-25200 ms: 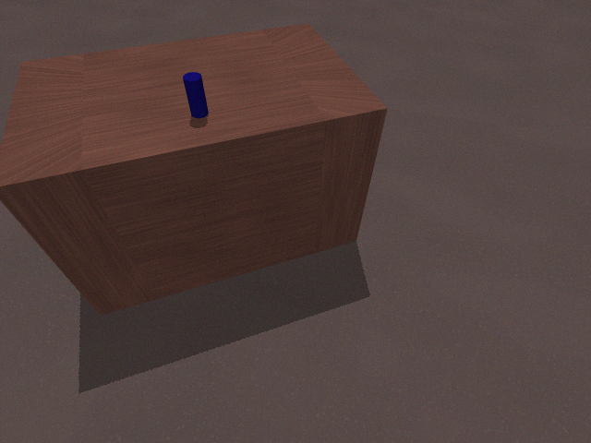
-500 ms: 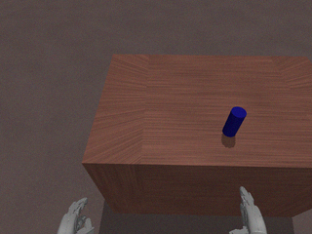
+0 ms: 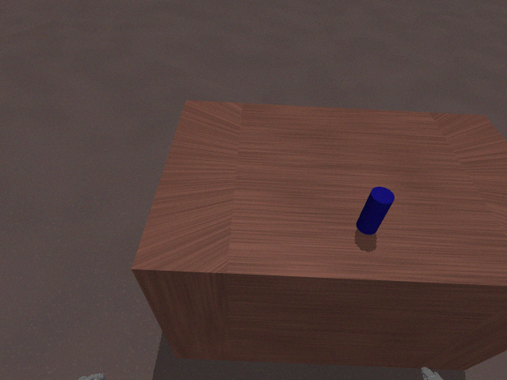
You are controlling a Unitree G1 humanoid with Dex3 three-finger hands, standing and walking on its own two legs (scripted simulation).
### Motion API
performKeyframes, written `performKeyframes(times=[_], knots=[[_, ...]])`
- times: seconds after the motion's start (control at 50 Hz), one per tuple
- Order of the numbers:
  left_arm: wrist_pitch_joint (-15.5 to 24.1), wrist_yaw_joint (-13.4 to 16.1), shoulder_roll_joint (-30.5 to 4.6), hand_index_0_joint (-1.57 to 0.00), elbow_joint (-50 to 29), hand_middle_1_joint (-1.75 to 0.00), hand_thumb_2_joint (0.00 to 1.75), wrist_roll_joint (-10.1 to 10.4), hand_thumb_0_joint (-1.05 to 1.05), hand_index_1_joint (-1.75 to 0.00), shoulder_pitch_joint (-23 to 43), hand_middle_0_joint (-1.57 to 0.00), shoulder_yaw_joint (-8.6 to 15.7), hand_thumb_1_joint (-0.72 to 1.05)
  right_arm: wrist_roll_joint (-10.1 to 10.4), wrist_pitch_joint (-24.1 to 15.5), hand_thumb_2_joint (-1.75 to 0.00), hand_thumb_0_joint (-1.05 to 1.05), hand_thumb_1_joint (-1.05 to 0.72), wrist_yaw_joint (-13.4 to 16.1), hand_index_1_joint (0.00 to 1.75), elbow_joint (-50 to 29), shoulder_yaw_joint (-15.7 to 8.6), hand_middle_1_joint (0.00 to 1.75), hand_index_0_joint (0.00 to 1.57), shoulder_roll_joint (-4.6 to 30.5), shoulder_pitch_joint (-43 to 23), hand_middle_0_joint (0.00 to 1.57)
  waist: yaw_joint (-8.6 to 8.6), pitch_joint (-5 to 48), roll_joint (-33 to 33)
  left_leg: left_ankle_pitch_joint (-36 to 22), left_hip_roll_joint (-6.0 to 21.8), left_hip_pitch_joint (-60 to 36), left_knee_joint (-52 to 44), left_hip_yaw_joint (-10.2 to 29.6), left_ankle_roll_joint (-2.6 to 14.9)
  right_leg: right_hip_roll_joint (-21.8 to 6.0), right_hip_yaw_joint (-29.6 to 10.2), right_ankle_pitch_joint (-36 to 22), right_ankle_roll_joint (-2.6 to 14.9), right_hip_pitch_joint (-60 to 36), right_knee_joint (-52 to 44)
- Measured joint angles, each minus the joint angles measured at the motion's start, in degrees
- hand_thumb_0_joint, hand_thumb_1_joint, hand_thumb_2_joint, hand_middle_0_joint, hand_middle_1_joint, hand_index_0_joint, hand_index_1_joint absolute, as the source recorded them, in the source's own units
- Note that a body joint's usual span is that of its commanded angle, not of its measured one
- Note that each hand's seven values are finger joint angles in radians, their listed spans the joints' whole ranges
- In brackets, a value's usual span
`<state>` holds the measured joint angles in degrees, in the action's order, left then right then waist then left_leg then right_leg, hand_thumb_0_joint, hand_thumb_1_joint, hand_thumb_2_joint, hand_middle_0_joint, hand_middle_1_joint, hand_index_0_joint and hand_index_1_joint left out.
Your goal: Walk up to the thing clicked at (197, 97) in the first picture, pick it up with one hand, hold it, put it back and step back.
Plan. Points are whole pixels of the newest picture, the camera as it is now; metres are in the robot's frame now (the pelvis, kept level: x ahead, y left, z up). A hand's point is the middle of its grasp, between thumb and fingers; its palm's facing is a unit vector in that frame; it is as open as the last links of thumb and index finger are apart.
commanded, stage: home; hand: right
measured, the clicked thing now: (374, 211) +0.48 -0.26 -0.06
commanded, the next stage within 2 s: stand in 1.68 s
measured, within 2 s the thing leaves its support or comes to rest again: neither
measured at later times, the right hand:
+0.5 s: hand out of the picture +0.03 -0.26 -0.14, palm faces -0.08 +0.93 -0.36, open 17.6 cm
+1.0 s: hand out of the picture +0.06 -0.25 -0.14, palm faces -0.07 +0.93 -0.37, open 17.5 cm
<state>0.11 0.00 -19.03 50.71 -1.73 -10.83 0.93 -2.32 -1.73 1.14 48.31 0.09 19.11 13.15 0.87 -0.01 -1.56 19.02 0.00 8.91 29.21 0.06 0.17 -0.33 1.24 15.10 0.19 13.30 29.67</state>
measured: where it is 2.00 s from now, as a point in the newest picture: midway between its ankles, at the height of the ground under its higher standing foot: outside the picture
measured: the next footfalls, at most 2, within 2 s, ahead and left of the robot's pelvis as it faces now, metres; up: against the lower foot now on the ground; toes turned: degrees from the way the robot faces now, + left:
none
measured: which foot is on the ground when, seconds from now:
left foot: down 0.00-1.00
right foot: down 0.00-1.00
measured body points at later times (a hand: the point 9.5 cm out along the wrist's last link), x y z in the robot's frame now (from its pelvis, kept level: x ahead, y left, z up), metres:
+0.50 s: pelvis -0.02 -0.01 +0.01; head -0.02 +0.00 +0.46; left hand +0.03 +0.29 -0.13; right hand +0.04 -0.31 -0.12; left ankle -0.04 +0.12 -0.74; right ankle +0.01 -0.12 -0.74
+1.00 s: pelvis -0.01 +0.00 +0.01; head -0.01 +0.01 +0.46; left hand +0.05 +0.30 -0.13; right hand +0.06 -0.30 -0.11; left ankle -0.04 +0.12 -0.74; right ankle +0.01 -0.12 -0.74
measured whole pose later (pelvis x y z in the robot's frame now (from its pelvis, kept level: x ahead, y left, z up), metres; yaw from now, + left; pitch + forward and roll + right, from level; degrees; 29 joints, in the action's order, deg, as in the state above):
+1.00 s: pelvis -0.01 +0.00 +0.01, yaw +1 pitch -3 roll +0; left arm 0.4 -0.1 -20.1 66.4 -0.6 -6.3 -0.2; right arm -1.1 -0.9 0.5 63.3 1.7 20.1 8.4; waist 0.5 -2.3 -0.6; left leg 12.5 0.0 3.6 18.7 0.9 0.1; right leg -0.3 2.1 8.2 0.1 6.9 17.7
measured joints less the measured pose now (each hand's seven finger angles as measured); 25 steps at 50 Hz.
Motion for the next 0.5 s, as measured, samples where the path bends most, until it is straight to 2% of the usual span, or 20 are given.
performKeyframes(times=[0.16,0.5], knots=[[-0.52,-0.19,-1.78,-0.20,7.51,-0.30,0.90,0.38,0.00,-0.30,0.74,-0.20,-0.26,0.90,0.52,0.54,-0.03,-0.01,0.55,-0.10,0.05,7.60,0.23,0.05,0.05,1.85,-0.83,0.06,-0.36,-1.40,-0.08,-2.92,0.21,-3.12,-4.44,0.32,-0.31,0.23,0.34,-2.94,0.26,-3.38,-4.73],[-0.09,-0.55,-1.04,-0.21,14.59,-0.30,0.90,0.83,0.00,-0.30,1.78,-0.20,-1.20,0.90,0.80,1.12,-0.03,-0.01,0.56,-0.88,0.04,13.77,1.69,0.05,0.05,0.74,-2.18,0.06,-0.22,-2.58,0.68,-5.93,0.72,-3.79,-8.26,0.69,-0.62,0.77,0.73,-6.73,0.51,-4.97,-10.26]])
